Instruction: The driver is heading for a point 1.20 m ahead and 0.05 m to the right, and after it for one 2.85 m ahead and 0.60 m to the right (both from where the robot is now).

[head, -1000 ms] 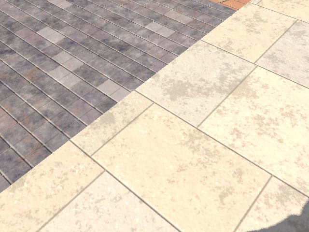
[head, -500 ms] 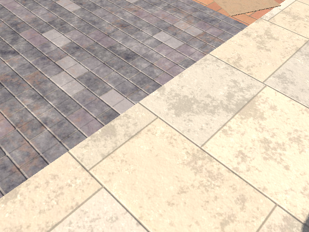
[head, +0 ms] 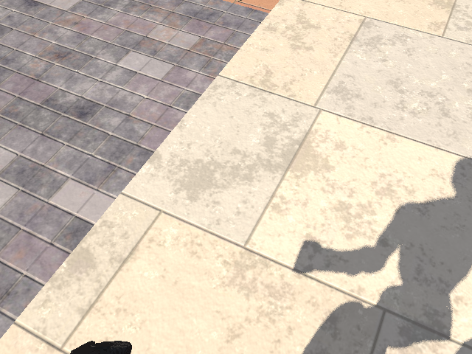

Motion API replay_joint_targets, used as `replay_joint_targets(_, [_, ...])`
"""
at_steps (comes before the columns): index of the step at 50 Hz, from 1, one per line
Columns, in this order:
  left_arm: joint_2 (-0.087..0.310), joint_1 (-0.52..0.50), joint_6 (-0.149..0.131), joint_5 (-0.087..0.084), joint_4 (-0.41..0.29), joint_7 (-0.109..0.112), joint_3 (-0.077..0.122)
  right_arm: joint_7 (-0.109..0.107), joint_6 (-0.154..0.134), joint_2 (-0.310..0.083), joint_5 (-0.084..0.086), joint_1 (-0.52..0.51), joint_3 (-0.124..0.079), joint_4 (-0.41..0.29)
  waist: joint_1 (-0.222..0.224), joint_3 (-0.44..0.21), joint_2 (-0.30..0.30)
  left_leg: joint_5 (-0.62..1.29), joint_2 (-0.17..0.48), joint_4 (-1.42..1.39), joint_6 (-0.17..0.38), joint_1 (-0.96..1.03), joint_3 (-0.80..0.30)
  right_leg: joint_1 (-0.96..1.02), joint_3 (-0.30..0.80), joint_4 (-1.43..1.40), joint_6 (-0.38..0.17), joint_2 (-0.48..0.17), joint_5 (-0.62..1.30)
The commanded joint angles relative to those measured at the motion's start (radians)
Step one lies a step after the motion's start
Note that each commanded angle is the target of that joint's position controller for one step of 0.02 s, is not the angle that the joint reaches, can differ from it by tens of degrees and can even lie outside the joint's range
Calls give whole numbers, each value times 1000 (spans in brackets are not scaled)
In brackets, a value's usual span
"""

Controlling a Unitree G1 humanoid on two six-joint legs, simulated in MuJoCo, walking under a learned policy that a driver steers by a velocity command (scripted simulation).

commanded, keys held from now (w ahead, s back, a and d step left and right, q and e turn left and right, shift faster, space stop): e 0.30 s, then w+e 0.14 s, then w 0.04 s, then w+q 0.52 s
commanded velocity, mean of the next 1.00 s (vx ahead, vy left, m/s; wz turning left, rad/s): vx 0.29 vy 0.00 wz -0.19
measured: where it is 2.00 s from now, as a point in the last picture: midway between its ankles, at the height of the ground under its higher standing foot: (229, 254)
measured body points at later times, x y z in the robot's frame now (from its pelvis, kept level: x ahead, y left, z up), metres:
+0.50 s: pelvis +0.12 +0.02 +0.02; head +0.14 +0.01 +0.47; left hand +0.34 +0.25 -0.08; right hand +0.20 -0.29 -0.08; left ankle +0.20 +0.15 -0.70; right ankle +0.15 -0.07 -0.72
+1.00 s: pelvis +0.30 -0.04 +0.02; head +0.33 -0.05 +0.47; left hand +0.57 +0.15 -0.05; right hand +0.24 -0.31 -0.11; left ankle +0.20 +0.12 -0.67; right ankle +0.31 -0.17 -0.72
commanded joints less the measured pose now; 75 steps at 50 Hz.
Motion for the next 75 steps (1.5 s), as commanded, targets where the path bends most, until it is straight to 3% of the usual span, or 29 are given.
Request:
replay_joint_targets(1, [258, 344, 6, 8, 16, 29, 87, 5, -12, -158, -16, -68, -26, -121, 192, -229, -49, 544, 85, 706, -8, -370, -56, 641, 204, -84, -113, -89, 368])
replay_joint_targets(2, [327, 264, 6, 44, -43, 40, 83, 30, -38, -51, -41, 90, 2, -140, 49, -390, -240, -238, -89, 1078, -49, -677, -206, 906, 671, -18, -329, -364, 877])
replay_joint_targets(3, [278, 292, 12, 47, -60, 35, 75, 50, -59, -129, -9, 62, -14, -153, 117, -550, -121, -184, -67, 1158, -30, -697, -399, 883, 746, -152, -380, -394, 620])
replay_joint_targets(4, [227, 203, 12, 29, -85, 34, 64, 48, -57, -161, 22, -61, -25, -199, 107, -390, -37, -83, -27, 1111, -12, -761, -377, 742, 631, -206, -311, -330, 385])
replay_joint_targets(5, [191, 123, 13, -1, -93, 35, 55, 34, -43, -156, 12, -110, -30, -210, 65, -231, 68, -3, 17, 1014, -19, -780, -353, 556, 523, -256, -239, -266, 239])
replay_joint_targets(7, [168, 77, 14, 5, -111, 38, 45, 8, 1, -181, -6, -104, -48, -221, 14, -148, 66, 61, 59, 883, -25, -669, -355, 308, 445, -307, -190, -202, 110])
replay_joint_targets(12, [213, 120, 22, 20, -121, 64, 60, -20, 36, -135, -27, -133, -49, -273, 11, -179, -34, 147, 29, 659, -64, -646, -343, 229, 392, -286, -166, -133, 157])
replay_joint_targets(16, [215, 129, 53, 1, -149, 91, 59, -25, 48, -143, -17, -226, -52, -322, 44, -194, -78, 223, 15, 508, -79, -699, -374, 269, 482, -304, -117, -111, -286])
replay_joint_targets(22, [230, 175, 58, 0, -167, 101, 62, 13, -5, -149, 1, -292, -52, -363, 82, -170, -135, 168, -33, 249, -48, -590, -352, 292, 594, -319, -105, -122, -531])
replay_joint_targets(25, [191, 181, 62, 4, -167, 96, 43, 32, -33, -132, 10, -188, -53, -332, 29, -155, -132, 216, -33, 60, 4, -371, -293, 222, 573, -275, -81, -102, -594])
replay_joint_targets(27, [97, 194, 52, 11, -163, 92, 11, 36, -45, -160, -15, -49, -59, -289, -13, -153, -2, 122, 142, -81, 83, -136, -452, 44, 434, -20, 2, 2, -618])
replay_joint_targets(28, [75, 173, 30, -2, -196, 86, 5, 41, -42, -253, -38, -3, -78, -277, 7, -94, 224, -122, 293, -213, 192, -78, -782, -168, 217, 186, 41, 124, -554])
replay_joint_targets(29, [159, 116, 3, -1, -223, 79, 24, 47, -47, -260, -38, -10, -88, -283, 3, 6, 247, -248, 371, -276, 275, -126, -979, -302, 230, 308, 51, 52, -519])
replay_joint_targets(31, [207, 127, -19, 6, -187, 63, 40, 42, -44, -193, 1, -71, -69, -313, 26, 24, 156, -158, 294, -261, 239, -136, -839, -302, 203, 365, 76, -12, -364])
replay_joint_targets(38, [77, -22, -52, 7, -209, 47, 9, 34, -15, -179, 12, 26, -60, -300, -31, -11, 187, 295, 120, -248, 187, -257, -544, -8, 89, 62, 138, 20, -110])
replay_joint_targets(43, [125, -65, -67, -17, -223, 35, 26, 29, 6, -218, 29, 73, -73, -299, -29, -22, 211, 282, 155, -183, 195, -260, -636, 170, 108, -127, 149, 45, -137])
replay_joint_targets(46, [183, 100, -72, -13, -187, 50, 57, 28, 10, -186, 30, 24, -67, -324, 78, -101, 196, 364, 99, -21, 130, -346, -625, 487, 137, -229, 89, -13, -111])
replay_joint_targets(47, [241, 282, -69, 2, -164, 65, 74, 31, 2, -122, 14, -22, -48, -357, 168, -233, 95, 285, 39, 253, 87, -495, -544, 750, 282, -204, 28, -181, -141])
replay_joint_targets(48, [342, 387, -50, 20, -130, 65, 97, 26, -18, -42, 30, 56, -22, -403, 148, -359, -243, -32, -65, 552, 41, -813, -397, 1002, 656, -250, -123, -422, -298])
replay_joint_targets(49, [265, 397, -47, 20, -115, 60, 84, 23, -23, -132, 49, 69, -42, -385, 146, -300, -241, -86, 1, 741, 29, -935, -410, 939, 776, -297, -161, -456, -426])
replay_joint_targets(51, [159, 301, -43, 17, -122, 60, 49, 31, -11, -173, 38, -30, -58, -375, 125, -115, -92, 71, 63, 806, 25, -940, -392, 735, 508, -331, -96, -349, -302])
replay_joint_targets(54, [125, 216, -42, 23, -105, 55, 39, 49, 8, -118, 27, -86, -53, -397, 69, -15, -98, 179, 107, 753, 22, -880, -369, 537, 297, -404, -65, -269, -68])
replay_joint_targets(66, [272, 262, -31, -14, -9, 66, 72, 113, 10, -122, 19, -362, -36, -531, 93, 27, -34, 421, 47, 234, 79, -718, -225, 581, -32, -369, -1, -283, 267])
replay_joint_targets(69, [306, 273, -7, -17, -9, 76, 77, 106, 23, -211, 17, -145, -87, -497, -48, -123, -52, 352, -80, 172, 157, -362, -140, 568, -107, 7, 44, -251, 663])
replay_joint_targets(70, [272, 293, -9, -3, -22, 82, 62, 87, 33, -277, 20, 27, -121, -458, -126, -209, 6, 378, -50, 171, 200, -59, -237, 357, -111, 289, 82, -216, 495])
replay_joint_targets(71, [117, 418, -29, 39, -80, 65, 9, 77, 28, -410, 25, 15, -138, -464, 1, -319, 322, 241, 249, 92, 388, 305, -811, -97, -63, 704, 146, -32, -499])
replay_joint_targets(72, [196, 331, -67, 10, -90, 49, 15, 80, 17, -336, 23, 67, -114, -499, -76, -505, 226, 50, 325, -93, 438, 362, -1129, -189, 180, 830, 132, 9, -589])
replay_joint_targets(73, [254, 215, -80, -30, -122, 43, 32, 86, 5, -286, 10, 36, -98, -484, -93, -354, 154, 79, 297, -129, 370, 271, -1002, -270, 194, 827, 115, -35, -492])
replay_joint_targets(75, [226, 198, -81, -3, -115, 59, 20, 82, -2, -223, 4, -115, -76, -498, 4, -161, 26, 373, 235, -123, 307, -53, -760, -188, 167, 666, 114, -115, -355])
Velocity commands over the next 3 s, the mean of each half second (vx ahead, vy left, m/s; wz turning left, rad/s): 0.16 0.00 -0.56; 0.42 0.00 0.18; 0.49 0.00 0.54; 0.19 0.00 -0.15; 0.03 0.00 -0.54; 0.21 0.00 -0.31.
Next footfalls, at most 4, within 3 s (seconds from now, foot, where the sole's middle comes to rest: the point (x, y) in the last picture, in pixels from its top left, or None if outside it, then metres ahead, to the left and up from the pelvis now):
0.02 right None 0.19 -0.07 -0.75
0.54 left None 0.23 0.12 -0.75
0.94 right None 0.35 -0.17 -0.75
1.40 left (204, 278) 0.68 0.09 -0.75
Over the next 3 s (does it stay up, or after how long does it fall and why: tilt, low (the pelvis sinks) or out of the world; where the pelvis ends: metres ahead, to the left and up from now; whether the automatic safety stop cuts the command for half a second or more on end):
stays up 0.85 -0.04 0.03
